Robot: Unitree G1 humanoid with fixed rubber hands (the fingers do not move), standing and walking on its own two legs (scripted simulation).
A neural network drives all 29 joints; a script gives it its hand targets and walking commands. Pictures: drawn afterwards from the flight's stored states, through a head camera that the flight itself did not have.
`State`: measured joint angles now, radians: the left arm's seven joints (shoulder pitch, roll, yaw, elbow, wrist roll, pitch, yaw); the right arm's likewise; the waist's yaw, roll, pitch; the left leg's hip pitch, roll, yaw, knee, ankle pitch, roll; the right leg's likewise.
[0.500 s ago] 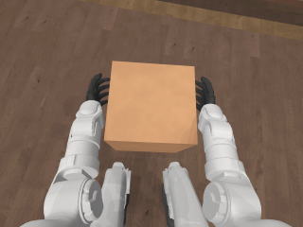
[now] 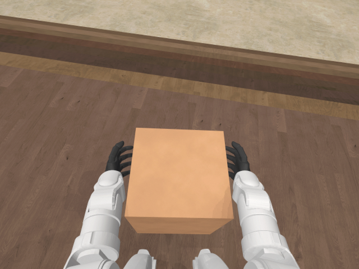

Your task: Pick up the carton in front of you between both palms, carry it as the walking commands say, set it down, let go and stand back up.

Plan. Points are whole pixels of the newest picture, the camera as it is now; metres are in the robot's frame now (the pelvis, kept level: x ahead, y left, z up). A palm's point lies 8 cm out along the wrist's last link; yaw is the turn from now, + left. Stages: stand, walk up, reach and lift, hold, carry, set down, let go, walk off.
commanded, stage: reach and lift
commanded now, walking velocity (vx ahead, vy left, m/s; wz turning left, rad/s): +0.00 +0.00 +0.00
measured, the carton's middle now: (176, 186) +0.33 +0.00 -0.10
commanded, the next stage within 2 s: hold in 1.34 s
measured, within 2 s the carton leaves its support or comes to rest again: neither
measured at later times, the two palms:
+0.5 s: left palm (99, 164) +0.30 +0.15 +0.09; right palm (258, 162) +0.31 -0.15 +0.09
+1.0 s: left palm (98, 157) +0.31 +0.15 +0.10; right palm (259, 155) +0.31 -0.15 +0.10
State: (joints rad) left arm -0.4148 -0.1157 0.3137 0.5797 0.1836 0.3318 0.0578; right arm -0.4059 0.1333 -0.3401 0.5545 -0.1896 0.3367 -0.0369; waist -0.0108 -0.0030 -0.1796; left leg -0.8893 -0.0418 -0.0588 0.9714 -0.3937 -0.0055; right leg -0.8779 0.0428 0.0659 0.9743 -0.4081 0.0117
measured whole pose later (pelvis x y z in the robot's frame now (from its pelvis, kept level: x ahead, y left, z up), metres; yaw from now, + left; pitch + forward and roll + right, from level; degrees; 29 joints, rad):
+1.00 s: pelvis +0.02 +0.00 +0.07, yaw +0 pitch -5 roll +0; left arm -0.31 -0.17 0.29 0.34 0.31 0.64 -0.01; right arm -0.32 0.17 -0.29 0.35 -0.30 0.63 0.02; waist 0.00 0.00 0.03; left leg -0.12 -0.02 -0.07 0.42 -0.20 0.00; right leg -0.11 0.03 0.08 0.42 -0.21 0.00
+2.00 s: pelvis +0.07 -0.02 +0.07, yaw +1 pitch +3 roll +1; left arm -0.19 -0.14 0.12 -0.11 0.15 0.97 0.06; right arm -0.17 0.13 -0.14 -0.15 -0.15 0.98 -0.05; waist -0.01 -0.01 -0.18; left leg -0.40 0.03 0.08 0.72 -0.42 -0.01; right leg -0.20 -0.02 -0.04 0.41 -0.27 -0.02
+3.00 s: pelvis +0.66 -0.04 +0.05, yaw -1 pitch +3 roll +0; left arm 0.03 -0.13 0.03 -0.57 0.04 1.20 0.14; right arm 0.04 0.13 -0.04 -0.59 -0.04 1.20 -0.13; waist 0.01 -0.01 -0.13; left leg -0.52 0.07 0.23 0.52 -0.10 0.04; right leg 0.09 -0.06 -0.22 0.36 -0.47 0.03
